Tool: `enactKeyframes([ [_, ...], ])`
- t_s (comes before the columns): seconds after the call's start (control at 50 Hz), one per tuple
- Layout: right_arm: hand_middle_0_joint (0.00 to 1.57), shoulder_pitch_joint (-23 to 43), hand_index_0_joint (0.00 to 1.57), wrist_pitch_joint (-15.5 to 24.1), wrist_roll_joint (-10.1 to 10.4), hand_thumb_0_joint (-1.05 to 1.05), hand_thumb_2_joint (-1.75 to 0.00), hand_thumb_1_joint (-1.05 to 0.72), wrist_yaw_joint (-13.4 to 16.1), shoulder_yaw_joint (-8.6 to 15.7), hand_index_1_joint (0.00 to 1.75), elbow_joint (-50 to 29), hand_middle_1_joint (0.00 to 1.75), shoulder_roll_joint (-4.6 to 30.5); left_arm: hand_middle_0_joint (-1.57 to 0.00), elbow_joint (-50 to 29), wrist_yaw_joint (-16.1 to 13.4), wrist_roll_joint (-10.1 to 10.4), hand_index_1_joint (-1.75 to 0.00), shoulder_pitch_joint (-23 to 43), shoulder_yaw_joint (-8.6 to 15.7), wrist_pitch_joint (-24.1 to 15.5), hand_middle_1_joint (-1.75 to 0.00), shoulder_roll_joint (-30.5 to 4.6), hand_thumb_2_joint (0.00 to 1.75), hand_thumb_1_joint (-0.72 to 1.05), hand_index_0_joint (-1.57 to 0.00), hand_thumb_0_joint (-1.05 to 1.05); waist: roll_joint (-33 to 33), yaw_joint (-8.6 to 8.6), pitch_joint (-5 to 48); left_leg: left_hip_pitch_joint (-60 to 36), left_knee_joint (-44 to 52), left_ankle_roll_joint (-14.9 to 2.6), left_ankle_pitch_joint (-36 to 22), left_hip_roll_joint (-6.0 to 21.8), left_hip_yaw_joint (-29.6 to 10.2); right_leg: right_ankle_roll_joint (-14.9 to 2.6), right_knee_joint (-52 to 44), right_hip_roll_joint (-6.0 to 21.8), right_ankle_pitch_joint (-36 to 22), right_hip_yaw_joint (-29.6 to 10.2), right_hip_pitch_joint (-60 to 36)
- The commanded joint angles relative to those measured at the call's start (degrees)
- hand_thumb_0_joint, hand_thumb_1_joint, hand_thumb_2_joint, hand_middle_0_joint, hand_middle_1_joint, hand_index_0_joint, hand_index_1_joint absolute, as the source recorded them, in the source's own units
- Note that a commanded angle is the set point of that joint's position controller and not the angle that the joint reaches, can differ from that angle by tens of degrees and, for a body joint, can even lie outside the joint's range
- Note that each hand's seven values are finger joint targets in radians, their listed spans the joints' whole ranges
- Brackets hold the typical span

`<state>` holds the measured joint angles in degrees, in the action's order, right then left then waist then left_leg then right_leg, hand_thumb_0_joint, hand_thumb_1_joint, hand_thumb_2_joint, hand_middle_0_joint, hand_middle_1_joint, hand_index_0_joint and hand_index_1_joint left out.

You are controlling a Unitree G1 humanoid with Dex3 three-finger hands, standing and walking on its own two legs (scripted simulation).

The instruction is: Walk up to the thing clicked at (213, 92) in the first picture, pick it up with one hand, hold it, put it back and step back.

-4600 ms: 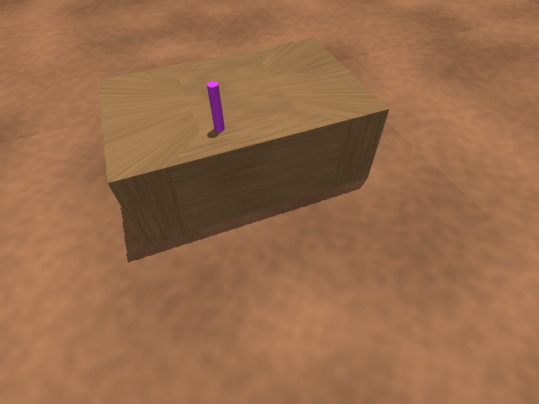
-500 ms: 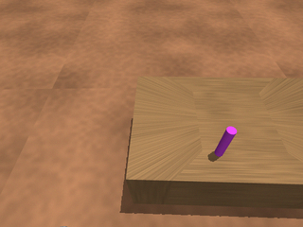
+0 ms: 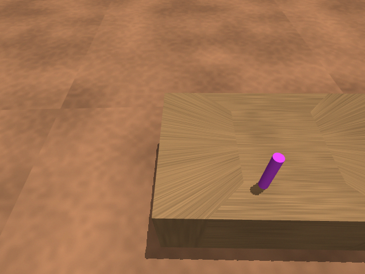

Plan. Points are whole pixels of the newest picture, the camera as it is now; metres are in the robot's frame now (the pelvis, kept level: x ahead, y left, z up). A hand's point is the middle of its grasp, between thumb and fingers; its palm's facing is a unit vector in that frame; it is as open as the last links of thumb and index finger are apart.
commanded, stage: walk up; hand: right
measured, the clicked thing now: (270, 172) +0.50 -0.31 -0.26
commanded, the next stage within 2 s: stand in 0.10 s
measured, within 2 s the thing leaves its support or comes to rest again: neither
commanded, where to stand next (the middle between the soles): +0.06 -0.01 m, yaw +0 degrees
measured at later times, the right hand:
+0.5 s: hand out of the picture +0.10 -0.25 -0.16, palm faces -0.02 +0.94 -0.33, open 7.4 cm
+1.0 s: hand out of the picture +0.11 -0.25 -0.16, palm faces -0.02 +0.94 -0.34, open 7.4 cm
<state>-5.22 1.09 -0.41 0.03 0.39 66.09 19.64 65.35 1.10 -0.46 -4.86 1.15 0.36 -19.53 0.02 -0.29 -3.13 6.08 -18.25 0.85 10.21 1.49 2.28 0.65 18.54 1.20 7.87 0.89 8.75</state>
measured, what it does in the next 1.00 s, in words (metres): stands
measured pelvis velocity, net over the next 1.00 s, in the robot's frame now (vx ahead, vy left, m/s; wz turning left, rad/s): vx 0.03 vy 0.00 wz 0.02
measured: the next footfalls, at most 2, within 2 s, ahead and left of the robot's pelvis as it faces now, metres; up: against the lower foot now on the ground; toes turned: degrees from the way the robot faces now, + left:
none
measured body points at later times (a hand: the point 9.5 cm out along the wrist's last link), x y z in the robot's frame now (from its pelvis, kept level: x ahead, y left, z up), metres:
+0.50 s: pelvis +0.02 +0.00 +0.00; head +0.03 -0.01 +0.45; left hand +0.09 +0.30 -0.13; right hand +0.10 -0.30 -0.14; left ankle +0.00 +0.13 -0.75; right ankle +0.03 -0.13 -0.75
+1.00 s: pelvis +0.03 +0.00 +0.00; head +0.03 +0.00 +0.45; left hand +0.11 +0.30 -0.13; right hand +0.11 -0.30 -0.13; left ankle +0.00 +0.13 -0.75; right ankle +0.03 -0.13 -0.75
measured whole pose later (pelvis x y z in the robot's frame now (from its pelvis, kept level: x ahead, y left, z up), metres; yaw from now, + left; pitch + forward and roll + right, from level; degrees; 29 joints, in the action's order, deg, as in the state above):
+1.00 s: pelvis +0.03 +0.00 +0.00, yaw +1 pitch -2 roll +0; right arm -5.4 0.4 -0.3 0.1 0.0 65.1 20.1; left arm 65.1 0.1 -0.4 -5.5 0.1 -0.7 -19.8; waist 0.4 -0.4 -2.0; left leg 3.2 -16.6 1.2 11.5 1.7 1.4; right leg 0.5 17.4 1.1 9.7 1.9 5.7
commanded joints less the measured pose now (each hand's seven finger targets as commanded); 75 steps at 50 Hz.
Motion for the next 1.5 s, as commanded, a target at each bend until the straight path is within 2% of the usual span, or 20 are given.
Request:
enactKeyframes([
  [0.0,0.2,2.66,0.2,1.32,-0.16,0.0,-0.9,-0.9,0.47,2.11,0.3,-3.77,0.3,12.47,-0.2,-3.11,-0.78,0.01,-0.3,2.16,2.04,-1.25,-0.3,-11.79,0.9,0.9,-0.2,0.0,-0.54,0.46,4.5,0.69,3.72,-1.7,-3.16,6.04,-5.98,-1.37,-3.27,5.77,-3.31,-5.9,-1.7],
  [0.06,0.2,2.41,0.2,1.33,-0.17,0.0,-0.9,-0.9,0.54,2.19,0.3,-3.48,0.3,12.7,-0.2,-3.22,-0.78,-0.02,-0.3,2.71,2.08,-1.23,-0.3,-11.74,0.9,0.9,-0.2,0.0,-0.5,0.17,5.05,1.06,3.94,-1.75,-3.39,6.17,-5.95,-1.52,-2.91,5.96,-4.08,-5.78,-2.57],
  [0.08,0.2,1.99,0.2,0.99,-0.25,0.0,-0.9,-0.9,0.5,1.95,0.3,-3.25,0.3,12.48,-0.2,-3.23,-0.94,0.09,-0.3,2.02,1.55,-1.54,-0.3,-11.98,0.9,0.9,-0.2,0.0,1.46,0.27,5.88,1.21,4.72,-1.58,0.25,6.26,-5.92,-1.54,-3.43,6.34,0.05,-5.92,-2.67],
  [0.12,0.2,2.04,0.2,0.83,-0.32,0.0,-0.9,-0.9,0.36,1.95,0.3,-3.46,0.3,12.38,-0.2,-3.07,-1.06,0.02,-0.3,2.13,1.53,-1.74,-0.3,-12.4,0.9,0.9,-0.2,0.0,0.78,0.18,5.46,1.62,4.78,-1.75,1.16,6.24,-6.17,-1.64,-3.3,6.22,1.59,-5.98,-2.21],
  [0.22,0.2,2.04,0.2,0.71,-0.22,0.0,-0.9,-0.9,0.21,1.91,0.3,-3.58,0.3,12.4,-0.2,-2.8,-1.24,-0.04,-0.3,1.29,1.16,-1.96,-0.3,-12.32,0.9,0.9,-0.2,0.0,-0.52,0.19,3.2,1.27,4.21,-1.78,-0.25,6.04,-6.3,-1.42,-3.54,6.21,1.9,-5.72,0.32],
  [0.26,0.2,1.89,0.2,0.67,-0.27,0.0,-0.9,-0.9,0.12,1.99,0.3,-3.74,0.3,12.55,-0.2,-3.11,-1.39,-0.04,-0.3,1.39,1.07,-2.15,-0.3,-12.33,0.9,0.9,-0.2,0.0,-0.77,0.17,4.05,0.89,3.6,-2.03,-2.62,6.2,-6.26,-1.53,-3.5,6.44,-0.21,-5.59,-0.71],
  [0.3,0.2,1.75,0.2,0.9,-0.3,0.0,-0.9,-0.9,0.22,1.94,0.3,-3.76,0.3,12.78,-0.2,-3.32,-1.37,0.05,-0.3,1.27,1.07,-2.41,-0.3,-12.37,0.9,0.9,-0.2,0.0,-0.1,0.13,6.05,-0.99,2.78,-1.96,-7.93,6.57,-5.94,-1.74,-2.43,7.0,-6.77,-5.66,-2.37],
  [0.34,0.2,1.78,0.2,1.06,-0.19,0.0,-0.9,-0.9,0.32,1.77,0.3,-3.6,0.3,12.61,-0.2,-3.18,-1.4,0.28,-0.3,1.27,1.06,-2.49,-0.3,-12.51,0.9,0.9,-0.2,0.0,0.54,0.18,6.8,-1.61,2.65,-1.63,-11.68,6.73,-5.93,-1.78,-1.62,7.11,-10.58,-5.41,-3.9],
  [0.36,0.2,1.66,0.2,0.99,-0.09,0.0,-0.9,-0.9,0.33,1.82,0.3,-3.51,0.3,12.69,-0.2,-3.09,-1.48,0.23,-0.3,0.93,1.03,-2.43,-0.3,-12.47,0.9,0.9,-0.2,0.0,0.53,0.21,6.81,-1.21,2.8,-1.57,-10.61,6.54,-5.96,-1.6,-2.02,6.92,-9.82,-5.12,-4.01],
  [0.44,0.2,1.76,0.2,0.85,0.02,0.0,-0.9,-0.9,0.47,1.78,0.3,-3.7,0.3,12.57,-0.2,-3.0,-1.61,0.16,-0.3,0.72,1.01,-2.37,-0.3,-12.6,0.9,0.9,-0.2,0.0,-0.54,0.16,7.25,-2.75,2.36,-1.5,-14.65,7.02,-5.88,-1.53,-1.42,6.85,-13.22,-4.4,-4.56],
  [0.46,0.2,1.39,0.2,0.84,0.0,0.0,-0.9,-0.9,0.56,1.7,0.3,-3.57,0.3,12.82,-0.2,-3.09,-1.61,0.21,-0.3,0.93,0.99,-2.36,-0.3,-12.28,0.9,0.9,-0.2,0.0,0.1,0.19,6.75,-2.29,2.18,-1.61,-14.04,6.73,-5.31,-1.49,-1.9,7.27,-13.66,-5.05,-4.97],
  [0.56,0.2,1.93,0.2,0.45,-0.11,0.0,-0.9,-0.9,0.49,1.66,0.3,-3.72,0.3,12.57,-0.2,-2.88,-1.77,0.13,-0.3,1.03,1.03,-2.25,-0.3,-12.66,0.9,0.9,-0.2,0.0,-1.26,0.28,4.93,-1.3,3.32,-1.34,-9.48,6.59,-5.85,-1.19,-2.97,6.69,-8.62,-4.45,-3.72],
  [0.64,0.2,2.06,0.2,0.4,-0.14,0.0,-0.9,-0.9,0.45,1.61,0.3,-3.95,0.3,12.39,-0.2,-3.09,-1.86,0.19,-0.3,1.74,1.03,-2.29,-0.3,-12.67,0.9,0.9,-0.2,0.0,-0.44,0.12,4.87,-0.83,2.99,-1.24,-9.81,6.6,-5.77,-1.32,-3.17,6.99,-9.48,-4.69,-4.51],
  [0.76,0.2,2.1,0.2,0.71,-0.07,0.0,-0.9,-0.9,0.57,1.79,0.3,-4.29,0.3,12.72,-0.2,-3.51,-1.84,0.02,-0.3,1.52,1.12,-2.5,-0.3,-12.64,0.9,0.9,-0.2,0.0,0.54,0.12,7.83,-3.09,1.95,-1.48,-15.26,7.16,-5.4,-1.62,-1.96,7.44,-15.48,-4.51,-6.59],
  [1.06,0.2,2.08,0.2,0.56,-0.17,0.0,-0.9,-0.9,0.57,1.75,0.3,-4.59,0.3,12.57,-0.2,-3.27,-1.7,0.02,-0.3,1.44,1.28,-2.1,-0.3,-12.64,0.9,0.9,-0.2,0.0,0.48,0.44,3.78,-1.08,4.25,-1.37,-7.57,6.55,-5.75,-1.52,-3.53,6.67,-6.35,-4.5,-3.58],
  [1.26,0.2,1.05,0.2,0.51,-0.16,0.0,-0.9,-0.9,0.41,1.71,0.3,-4.33,0.3,12.77,-0.2,-3.28,-1.57,0.14,-0.3,1.2,1.22,-2.08,-0.3,-12.57,0.9,0.9,-0.2,0.0,0.34,0.3,4.21,-0.45,4.31,-1.61,-5.16,6.16,-5.89,-1.56,-4.02,6.7,-4.68,-4.91,-3.85],
  [1.3,0.2,1.04,0.2,0.54,-0.2,0.0,-0.9,-0.9,0.36,1.68,0.3,-4.38,0.3,12.4,-0.2,-3.2,-1.61,0.07,-0.3,1.06,1.28,-2.19,-0.3,-13.07,0.9,0.9,-0.2,0.0,-0.42,0.14,4.6,-1.28,3.91,-1.67,-7.08,6.5,-6.11,-1.64,-3.54,6.82,-5.91,-4.92,-4.05],
  [1.34,0.2,0.9,0.2,0.51,-0.24,0.0,-0.9,-0.9,0.41,1.72,0.3,-4.33,0.3,12.46,-0.2,-3.21,-1.63,-0.01,-0.3,0.67,1.28,-2.14,-0.3,-13.11,0.9,0.9,-0.2,0.0,-0.75,0.3,4.43,-1.08,4.21,-1.61,-5.98,6.4,-6.26,-1.58,-3.64,6.55,-4.66,-4.59,-3.19],
  [1.4,0.2,0.73,0.2,0.59,-0.23,0.0,-0.9,-0.9,0.46,1.69,0.3,-4.32,0.3,12.74,-0.2,-3.36,-1.62,0.04,-0.3,0.97,1.2,-2.12,-0.3,-12.89,0.9,0.9,-0.2,0.0,0.25,0.2,4.7,-1.2,3.51,-1.74,-7.56,6.48,-6.02,-1.79,-3.36,6.98,-7.1,-5.04,-3.98],
  [1.48,0.2,0.98,0.2,0.57,-0.14,0.0,-0.9,-0.9,0.44,1.66,0.3,-4.44,0.3,12.57,-0.2,-3.37,-1.62,0.02,-0.3,0.24,1.14,-2.17,-0.3,-13.01,0.9,0.9,-0.2,0.0,-0.29,0.44,4.6,-1.52,3.71,-1.66,-8.29,6.64,-6.26,-1.73,-3.09,6.68,-6.94,-4.51,-3.74],
])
